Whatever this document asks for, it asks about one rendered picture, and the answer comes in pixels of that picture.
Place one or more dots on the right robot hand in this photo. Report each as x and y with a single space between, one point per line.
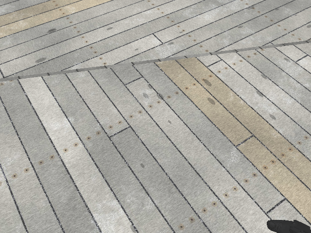
287 226

